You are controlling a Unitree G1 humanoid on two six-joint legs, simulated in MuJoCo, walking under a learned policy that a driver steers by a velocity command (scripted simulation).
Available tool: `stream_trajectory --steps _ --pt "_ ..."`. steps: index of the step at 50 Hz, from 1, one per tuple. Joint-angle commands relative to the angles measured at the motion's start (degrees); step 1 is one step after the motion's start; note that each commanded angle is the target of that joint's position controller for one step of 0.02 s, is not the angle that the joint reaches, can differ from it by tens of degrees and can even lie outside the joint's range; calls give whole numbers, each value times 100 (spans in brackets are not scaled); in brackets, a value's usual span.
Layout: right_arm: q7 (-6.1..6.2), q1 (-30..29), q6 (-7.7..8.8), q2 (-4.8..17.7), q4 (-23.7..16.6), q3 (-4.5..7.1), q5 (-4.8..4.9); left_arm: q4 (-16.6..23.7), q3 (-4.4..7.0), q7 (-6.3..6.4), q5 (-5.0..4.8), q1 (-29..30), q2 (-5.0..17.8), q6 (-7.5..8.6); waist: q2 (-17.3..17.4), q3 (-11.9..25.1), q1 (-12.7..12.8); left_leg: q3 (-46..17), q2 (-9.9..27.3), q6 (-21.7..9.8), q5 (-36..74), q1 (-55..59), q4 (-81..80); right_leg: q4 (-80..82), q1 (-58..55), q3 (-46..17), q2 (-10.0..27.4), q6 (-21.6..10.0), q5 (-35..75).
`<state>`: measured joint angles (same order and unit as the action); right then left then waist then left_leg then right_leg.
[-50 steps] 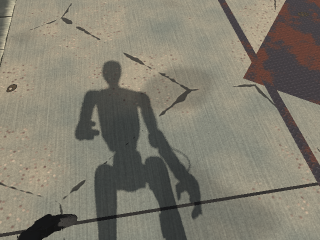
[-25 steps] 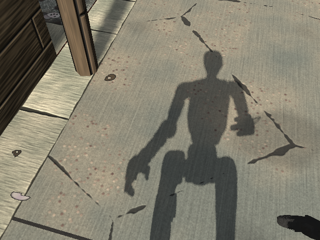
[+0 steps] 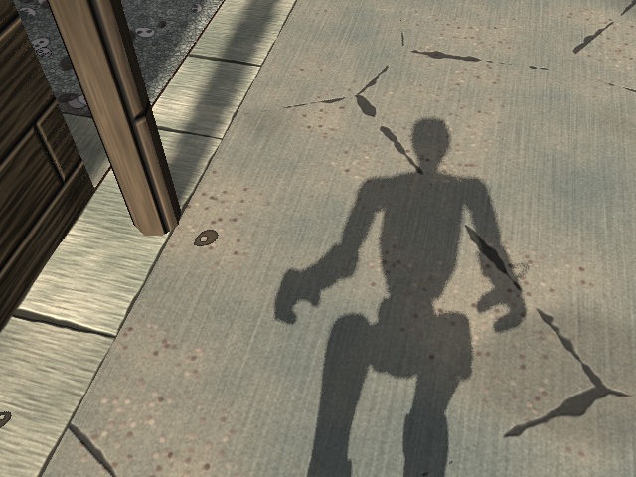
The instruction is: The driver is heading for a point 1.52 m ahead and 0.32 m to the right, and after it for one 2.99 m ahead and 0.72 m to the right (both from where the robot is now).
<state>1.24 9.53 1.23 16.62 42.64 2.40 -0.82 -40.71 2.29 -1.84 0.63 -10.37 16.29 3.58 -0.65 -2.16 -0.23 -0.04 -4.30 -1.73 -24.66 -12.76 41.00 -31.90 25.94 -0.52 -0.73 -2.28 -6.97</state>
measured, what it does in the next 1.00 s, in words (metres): steps on the spot, turning right: left foot, then right foot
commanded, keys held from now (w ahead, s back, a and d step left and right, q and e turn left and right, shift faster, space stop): e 0.62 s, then no key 0.22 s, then q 0.16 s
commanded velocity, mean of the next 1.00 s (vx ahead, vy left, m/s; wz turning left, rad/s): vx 0.02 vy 0.00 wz -0.39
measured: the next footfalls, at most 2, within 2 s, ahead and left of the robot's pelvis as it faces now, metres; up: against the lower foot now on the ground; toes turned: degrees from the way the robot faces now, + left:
left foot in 0.36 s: +0.12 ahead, +0.13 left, +0.00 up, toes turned -18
right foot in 0.78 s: +0.01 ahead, -0.10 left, +0.00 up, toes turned -26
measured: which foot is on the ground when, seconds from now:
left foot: up 0.00-0.34, down 0.36-0.78, up 0.80-1.00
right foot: down 0.00-0.36, up 0.38-0.76, down 0.78-1.00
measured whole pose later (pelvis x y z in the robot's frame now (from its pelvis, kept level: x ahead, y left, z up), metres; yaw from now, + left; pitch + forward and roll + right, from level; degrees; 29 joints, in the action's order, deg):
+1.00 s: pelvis +0.02 +0.00 +0.01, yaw -25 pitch +0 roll +0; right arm 1.2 12.9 -2.1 18.0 45.8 3.7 0.6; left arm -39.2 1.2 0.3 1.4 -6.3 12.2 -0.4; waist 2.6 -2.2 -1.8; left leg -1.4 4.0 5.6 -25.0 -21.5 48.7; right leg -26.1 12.1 1.5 -1.7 -2.3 -14.2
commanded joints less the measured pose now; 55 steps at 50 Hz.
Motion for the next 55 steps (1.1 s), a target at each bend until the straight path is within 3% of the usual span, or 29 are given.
stream_trajectory --steps 1,2,3,4,5,7,14,17,18,19,20,21,23,24,26,29,32,35,38,39,40,41,42,43,44,45,47,52,55 --pt "-20 560 3 698 -400 143 45 410 285 75 3 -774 1020 -23 -949 1890 172 -730 -56 313 -1313 -1931 3154 953 -2961 -3276 2111 -1840 3415" --pt "-18 290 -83 703 -427 161 131 521 288 94 -55 -430 925 -74 -521 1504 138 -712 126 338 -996 -2133 3357 994 -2604 -2869 1834 -1573 2277" --pt "5 114 -163 671 -437 172 118 572 270 116 -115 -187 873 -143 -173 1051 84 -650 279 361 -737 -2232 2991 1174 -2015 -2498 1605 -1323 1526" --pt "56 -17 -228 709 -475 204 77 629 262 163 -130 -20 851 -202 -165 854 27 -640 408 384 -429 -2080 2496 1332 -1600 -2320 1411 -1152 851" --pt "72 -22 -257 575 -498 180 74 657 283 190 -106 99 891 -278 -365 725 -66 -498 351 438 -216 -1782 1953 1436 -1228 -2122 1112 -1013 454" --pt "90 81 -237 440 -448 155 79 700 342 254 -45 57 961 -373 -728 789 -34 -384 206 552 -47 -1434 1310 1489 -1114 -2001 910 -999 327" --pt "22 32 -72 509 -431 201 123 808 454 355 -104 67 1087 -531 -902 931 129 -511 133 524 436 -848 -199 1384 -1166 -2575 870 -910 -389" --pt "-44 392 30 529 -309 263 133 853 452 380 -193 211 1042 -623 -873 839 -94 -358 144 291 1154 -96 -1590 1102 -920 -2626 619 -634 -554" --pt "-25 535 39 776 -296 343 73 854 410 387 -199 95 897 -631 -577 853 -89 -740 700 80 1275 412 -2001 719 -506 -2404 355 -373 -1072" --pt "6 475 -10 1354 -328 472 -85 1016 348 365 -167 94 645 -600 894 602 101 -2116 1878 -597 1402 632 -2398 -379 571 -1413 -428 -17 -2097" --pt "-7 236 -3 1280 -431 468 -259 1022 436 345 -124 69 890 -522 1621 481 61 -2996 2663 -1276 2071 219 -2656 -1918 889 -822 -654 263 -2761" --pt "27 -93 28 950 -595 358 -235 871 546 326 -108 -127 1176 -504 1133 484 180 -2650 2600 -1314 2411 115 -2529 -2838 826 -951 -404 385 -2516" --pt "80 -442 35 649 -679 275 -16 586 560 355 -130 -428 1045 -614 719 406 285 -1629 1977 -886 2643 295 -2255 -3526 937 -805 -334 583 -1911" --pt "97 -404 23 605 -672 245 37 574 519 353 -135 -428 903 -660 724 356 214 -1376 1908 -883 2973 390 -2192 -3804 1056 -750 -296 679 -1762" --pt "132 -193 -41 637 -633 244 7 714 446 321 -203 -157 734 -681 838 306 51 -918 1746 -943 3270 586 -2198 -3601 1131 -435 -199 811 -1537" --pt "171 175 -134 813 -553 319 -19 958 363 273 -223 308 603 -663 1025 436 -261 -804 1935 -1088 3495 1235 -2142 -2763 1158 -257 30 932 -1543" --pt "118 94 -176 1032 -561 405 23 1064 285 198 -176 390 495 -668 1097 549 -297 -561 2052 -1125 3642 1019 -2106 -1882 385 -3 182 854 -1733" --pt "15 59 -171 1110 -502 429 117 1034 300 172 -161 258 564 -696 1174 607 -245 -513 2120 -1147 3852 856 -1971 -1034 -288 230 54 676 -1719" --pt "-17 -80 -153 1004 -400 375 287 807 317 143 -140 -214 530 -692 1011 611 85 -321 1949 -798 3569 528 -1458 982 -1387 376 -104 254 -287" --pt "-35 242 -107 793 -254 300 244 797 349 173 -124 -289 714 -690 618 741 59 -81 1738 -375 2872 1 -1126 1345 -2219 -35 129 82 569" --pt "-93 349 -51 336 -378 125 -93 894 426 263 -75 -405 1206 -691 -934 1133 -117 438 1205 226 585 -1095 104 1065 -3278 -1602 1474 -336 2771" --pt "-45 -57 -61 431 -524 153 -65 916 362 227 82 -199 1112 -601 -1405 978 94 227 775 520 -1224 -1662 812 1067 -2554 -2211 2284 -1419 3004" --pt "3 -213 -109 804 -483 265 33 901 299 184 127 -141 888 -484 -892 849 246 -95 871 604 -1284 -1614 1481 1205 -2220 -1991 2084 -1591 2560" --pt "-2 -104 -150 758 -380 276 101 783 200 179 130 105 622 -395 -828 752 78 -249 942 611 -986 -1542 1591 1240 -2072 -1520 1745 -1321 2090" --pt "18 104 -205 675 -191 274 112 738 171 174 94 343 542 -342 -759 657 -26 -269 968 648 -688 -1465 1461 1276 -1976 -1189 1474 -1063 1702" --pt "35 206 -254 679 -98 280 71 672 132 178 51 510 446 -295 -796 546 -69 -303 976 722 -330 -1323 1386 1283 -1835 -1003 1399 -967 1907" --pt "11 421 -270 564 32 243 116 518 98 211 92 595 360 -276 -780 535 -159 -265 899 786 43 -855 1099 1251 -1611 -572 1206 -908 2102" --pt "8 76 -284 684 -207 228 203 315 285 334 20 454 829 -436 -703 394 162 -33 800 703 -230 -1062 639 1171 -1950 -840 1637 -1205 1575" --pt "-7 129 -320 633 -275 225 206 264 326 377 -17 532 857 -504 -643 340 155 44 818 605 -340 -1128 641 1179 -2008 -936 1875 -1282 1600"
Velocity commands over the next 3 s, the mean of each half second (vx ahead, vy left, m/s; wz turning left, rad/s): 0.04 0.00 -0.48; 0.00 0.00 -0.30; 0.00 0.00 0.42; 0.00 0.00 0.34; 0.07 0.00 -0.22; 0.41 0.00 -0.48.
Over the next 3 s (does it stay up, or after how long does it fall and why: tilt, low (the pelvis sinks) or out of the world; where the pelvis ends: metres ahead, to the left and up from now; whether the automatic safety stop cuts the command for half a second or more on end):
stays up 0.27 -0.06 -0.01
